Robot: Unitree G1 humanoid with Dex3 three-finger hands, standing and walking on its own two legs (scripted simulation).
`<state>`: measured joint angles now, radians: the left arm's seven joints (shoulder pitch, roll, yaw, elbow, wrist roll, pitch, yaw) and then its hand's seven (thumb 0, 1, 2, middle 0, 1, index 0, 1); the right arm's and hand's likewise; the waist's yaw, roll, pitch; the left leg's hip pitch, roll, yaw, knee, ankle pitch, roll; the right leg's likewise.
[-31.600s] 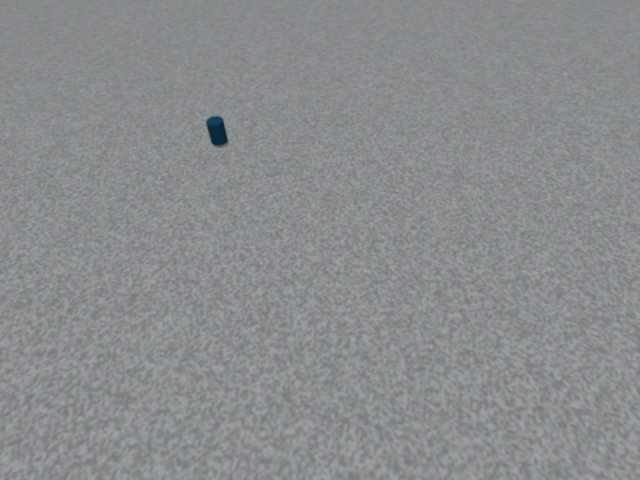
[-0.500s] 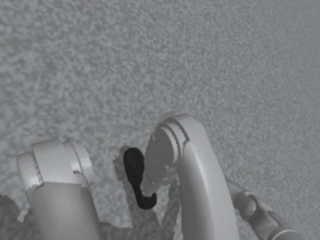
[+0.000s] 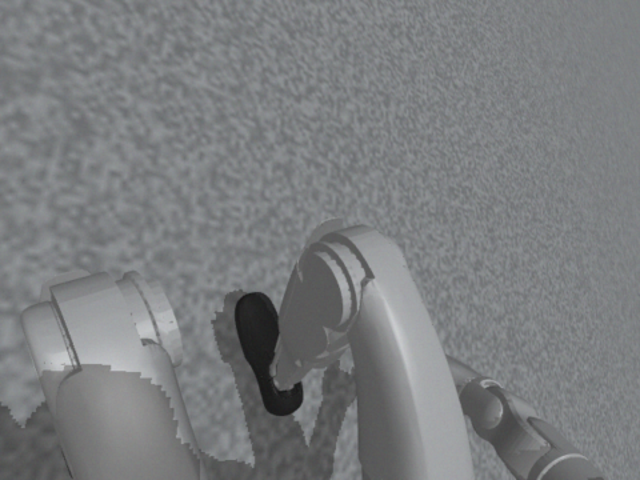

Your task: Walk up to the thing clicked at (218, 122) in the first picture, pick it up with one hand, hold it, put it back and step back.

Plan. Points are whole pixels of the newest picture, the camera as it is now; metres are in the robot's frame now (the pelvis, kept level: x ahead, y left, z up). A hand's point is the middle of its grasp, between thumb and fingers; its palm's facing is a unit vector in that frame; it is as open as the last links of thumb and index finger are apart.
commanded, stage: open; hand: left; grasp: from the side
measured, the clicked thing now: out of the picture +0.42 +0.32 -0.22
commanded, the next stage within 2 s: withdraw in 0.42 s
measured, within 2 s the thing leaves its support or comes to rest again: neither
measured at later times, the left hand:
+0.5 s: hand out of the picture +0.42 +0.33 -0.18, palm faces +0.58 -0.82 +0.02, open 15.3 cm
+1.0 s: hand out of the picture +0.36 +0.39 -0.12, palm faces +0.50 -0.86 -0.08, open 17.5 cm
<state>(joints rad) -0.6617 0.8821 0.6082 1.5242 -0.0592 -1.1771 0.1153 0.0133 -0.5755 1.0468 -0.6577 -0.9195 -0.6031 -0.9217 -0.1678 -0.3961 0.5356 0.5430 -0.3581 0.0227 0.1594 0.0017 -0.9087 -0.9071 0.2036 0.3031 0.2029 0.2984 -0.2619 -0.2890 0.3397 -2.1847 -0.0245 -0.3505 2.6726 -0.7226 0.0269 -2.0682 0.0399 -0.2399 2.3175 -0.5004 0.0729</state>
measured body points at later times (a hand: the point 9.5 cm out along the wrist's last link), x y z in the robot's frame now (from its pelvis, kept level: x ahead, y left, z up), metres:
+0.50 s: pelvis +0.00 +0.00 +0.00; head +0.22 +0.21 +0.32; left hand +0.38 +0.37 -0.18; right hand +0.17 -0.24 -0.02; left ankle +0.08 +0.11 -0.25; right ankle +0.17 -0.13 -0.25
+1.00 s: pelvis +0.00 +0.00 +0.02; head +0.19 +0.20 +0.37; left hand +0.33 +0.44 -0.11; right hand +0.18 -0.24 -0.02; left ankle +0.08 +0.11 -0.25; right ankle +0.17 -0.13 -0.25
